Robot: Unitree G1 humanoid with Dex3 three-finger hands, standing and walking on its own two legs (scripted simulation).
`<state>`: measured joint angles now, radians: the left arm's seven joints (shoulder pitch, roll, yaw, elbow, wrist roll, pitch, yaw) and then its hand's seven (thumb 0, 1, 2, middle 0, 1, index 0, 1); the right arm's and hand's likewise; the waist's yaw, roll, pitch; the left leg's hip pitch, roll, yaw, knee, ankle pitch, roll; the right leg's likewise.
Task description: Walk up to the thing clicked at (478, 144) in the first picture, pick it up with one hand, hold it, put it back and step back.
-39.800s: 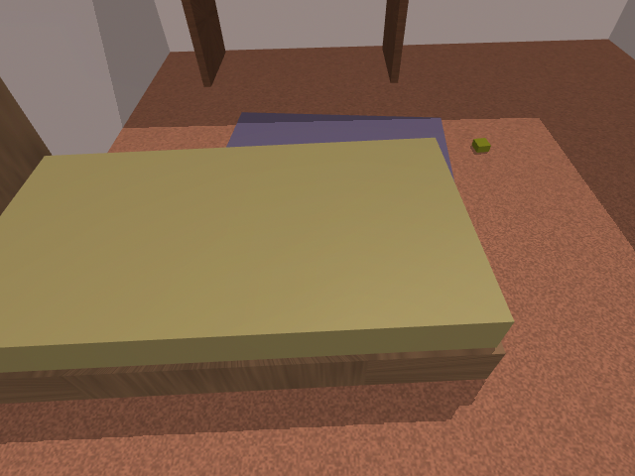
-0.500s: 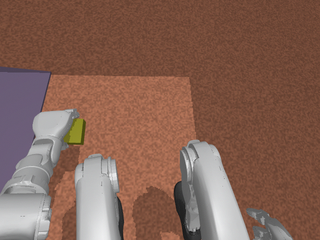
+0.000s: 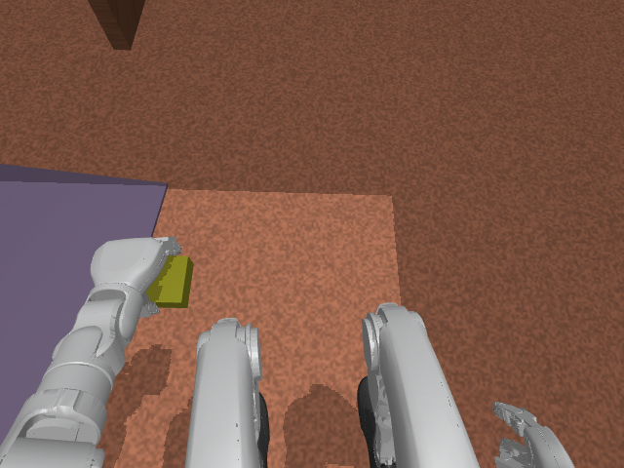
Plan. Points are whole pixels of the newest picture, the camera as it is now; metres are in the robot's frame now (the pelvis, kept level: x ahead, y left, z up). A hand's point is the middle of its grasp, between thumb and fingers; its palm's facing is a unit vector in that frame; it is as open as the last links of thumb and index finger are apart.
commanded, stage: lift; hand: left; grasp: from above
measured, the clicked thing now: (166, 281) +0.39 +0.23 -0.16
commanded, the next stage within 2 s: hold in 1.12 s
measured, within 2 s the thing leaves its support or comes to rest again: neither
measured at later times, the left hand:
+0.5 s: hand (54, 256) +0.34 +0.24 +0.10, palm faces -0.40 -0.08 -0.91, open 9.8 cm
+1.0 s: hand out of the picture +0.37 +0.23 +0.21, palm faces -0.43 -0.08 -0.90, open 9.9 cm
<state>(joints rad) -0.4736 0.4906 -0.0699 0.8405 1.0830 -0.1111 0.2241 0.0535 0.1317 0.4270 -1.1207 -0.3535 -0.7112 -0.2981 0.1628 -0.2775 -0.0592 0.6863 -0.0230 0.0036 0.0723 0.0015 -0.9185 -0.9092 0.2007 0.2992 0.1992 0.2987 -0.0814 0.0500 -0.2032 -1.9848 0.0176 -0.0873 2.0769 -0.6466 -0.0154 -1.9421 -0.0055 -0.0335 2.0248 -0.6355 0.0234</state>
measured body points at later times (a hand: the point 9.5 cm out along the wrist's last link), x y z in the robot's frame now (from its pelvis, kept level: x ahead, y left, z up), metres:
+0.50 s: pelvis +0.02 +0.00 +0.18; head +0.11 +0.01 +0.62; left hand +0.36 +0.24 +0.15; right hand +0.16 -0.26 +0.06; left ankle +0.09 +0.13 -0.40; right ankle +0.10 -0.13 -0.40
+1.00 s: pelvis +0.06 +0.01 +0.29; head +0.11 +0.00 +0.73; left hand +0.39 +0.23 +0.26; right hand +0.16 -0.26 +0.16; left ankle +0.09 +0.13 -0.40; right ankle +0.10 -0.13 -0.40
